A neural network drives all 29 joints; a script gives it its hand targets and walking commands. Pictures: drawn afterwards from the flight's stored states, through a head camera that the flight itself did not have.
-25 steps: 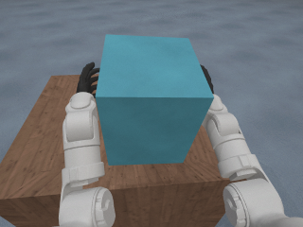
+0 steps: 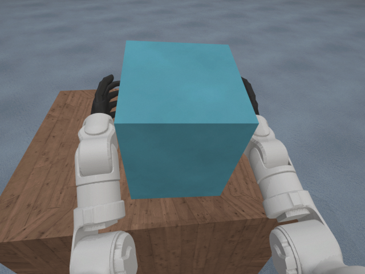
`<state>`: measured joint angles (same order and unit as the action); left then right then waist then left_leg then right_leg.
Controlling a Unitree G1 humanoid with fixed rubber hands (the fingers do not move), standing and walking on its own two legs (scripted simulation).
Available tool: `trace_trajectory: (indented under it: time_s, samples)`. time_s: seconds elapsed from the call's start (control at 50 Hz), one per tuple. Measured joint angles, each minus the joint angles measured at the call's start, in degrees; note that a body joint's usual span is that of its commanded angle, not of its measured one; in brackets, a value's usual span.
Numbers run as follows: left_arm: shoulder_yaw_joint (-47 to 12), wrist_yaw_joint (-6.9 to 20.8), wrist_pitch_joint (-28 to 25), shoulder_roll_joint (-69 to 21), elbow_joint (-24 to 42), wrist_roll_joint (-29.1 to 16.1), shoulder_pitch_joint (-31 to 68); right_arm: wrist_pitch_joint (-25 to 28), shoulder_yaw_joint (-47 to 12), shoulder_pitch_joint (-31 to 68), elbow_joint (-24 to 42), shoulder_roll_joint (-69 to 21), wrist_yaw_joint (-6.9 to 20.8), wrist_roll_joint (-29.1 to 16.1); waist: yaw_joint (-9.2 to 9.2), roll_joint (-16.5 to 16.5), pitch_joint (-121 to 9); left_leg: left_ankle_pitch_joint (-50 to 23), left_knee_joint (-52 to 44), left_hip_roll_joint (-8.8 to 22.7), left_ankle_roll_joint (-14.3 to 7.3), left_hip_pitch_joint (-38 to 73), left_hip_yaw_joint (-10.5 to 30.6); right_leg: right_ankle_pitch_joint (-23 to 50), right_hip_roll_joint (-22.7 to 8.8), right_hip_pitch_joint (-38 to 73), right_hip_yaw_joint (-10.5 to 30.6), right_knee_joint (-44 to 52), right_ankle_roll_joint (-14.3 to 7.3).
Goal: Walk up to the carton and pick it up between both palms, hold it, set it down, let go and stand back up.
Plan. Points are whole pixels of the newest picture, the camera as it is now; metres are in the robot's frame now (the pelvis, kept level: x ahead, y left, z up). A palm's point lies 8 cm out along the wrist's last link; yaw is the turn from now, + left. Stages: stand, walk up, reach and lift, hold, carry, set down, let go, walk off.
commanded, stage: set down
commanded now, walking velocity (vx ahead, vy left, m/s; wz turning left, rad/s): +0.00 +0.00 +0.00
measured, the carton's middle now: (177, 125) +0.36 +0.00 +0.18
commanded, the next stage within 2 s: none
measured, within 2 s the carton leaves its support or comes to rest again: neither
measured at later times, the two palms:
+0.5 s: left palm (116, 131) +0.39 +0.13 +0.15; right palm (243, 132) +0.37 -0.16 +0.13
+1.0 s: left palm (123, 135) +0.40 +0.12 +0.13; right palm (245, 138) +0.38 -0.17 +0.11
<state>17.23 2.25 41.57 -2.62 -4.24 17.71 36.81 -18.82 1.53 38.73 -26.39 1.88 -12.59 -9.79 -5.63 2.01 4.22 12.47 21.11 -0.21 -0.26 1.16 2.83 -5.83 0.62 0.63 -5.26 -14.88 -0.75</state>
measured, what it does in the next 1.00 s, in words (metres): stands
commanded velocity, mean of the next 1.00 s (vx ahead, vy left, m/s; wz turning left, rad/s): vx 0.00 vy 0.00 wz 0.00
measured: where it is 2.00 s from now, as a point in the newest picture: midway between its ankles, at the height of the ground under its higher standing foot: outside the picture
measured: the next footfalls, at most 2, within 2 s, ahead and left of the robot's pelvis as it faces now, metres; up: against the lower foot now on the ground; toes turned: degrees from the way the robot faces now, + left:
none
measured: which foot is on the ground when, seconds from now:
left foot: down 0.00-1.00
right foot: down 0.00-1.00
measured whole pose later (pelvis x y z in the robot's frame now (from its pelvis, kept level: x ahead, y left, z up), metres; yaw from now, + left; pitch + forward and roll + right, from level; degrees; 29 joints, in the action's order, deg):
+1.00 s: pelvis +0.02 +0.00 +0.00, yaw +0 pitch -5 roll -1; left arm 14.6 -2.8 19.0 -6.1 -21.8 17.7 32.5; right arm 5.7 10.4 32.1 -41.6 -0.4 -7.2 1.6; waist -3.3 2.0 4.0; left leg 12.7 19.9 0.1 0.1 -2.2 2.8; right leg -6.2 0.9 -2.9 -5.4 -14.0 -1.1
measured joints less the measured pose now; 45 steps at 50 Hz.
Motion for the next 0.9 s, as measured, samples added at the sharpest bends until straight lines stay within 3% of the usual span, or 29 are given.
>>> trace_trajectory:
  time_s: [0.2, 0.34, 0.56, 0.9]
  samples:
    - [1.6, 1.6, -11.1, -2.8, -7.1, 4.0, 0.5, 12.7, 6.5, -3.0, -6.4, -3.3, 3.9, 9.5, 1.7, 0.4, 1.0, -0.8, -2.1, -0.4, -0.3, 1.7, -0.5, -0.2, -0.4, 0.6, 0.5, 0.0, 0.0]
    - [-1.4, -0.6, -15.5, -2.8, -9.1, 1.8, -2.5, 19.3, 7.4, -6.8, -8.0, -3.6, 4.0, 10.1, 2.97, 0.4, 1.8, -0.5, -1.6, -0.1, 0.0, 0.0, -0.1, -0.2, -0.1, -0.6, 0.1, 0.3, -0.2]
    - [-4.2, -4.1, -18.2, -1.8, -9.9, -0.8, -4.3, 20.8, 5.1, -6.5, -8.3, -1.7, 3.5, 7.6, 2.2, 1.0, 1.2, 0.2, -0.7, 0.3, 0.3, -2.7, 0.4, -0.3, 0.3, -2.6, -0.4, 0.8, -0.4]
    - [-3.2, -4.5, -20.1, -3.0, -13.3, 0.1, -5.2, 22.7, 6.6, -6.9, -12.2, -2.1, 4.6, 9.4, 1.7, 0.5, 0.4, 0.4, -1.0, 0.2, 0.3, -2.9, 0.4, -0.5, 0.2, -2.8, -0.5, 1.0, -0.2]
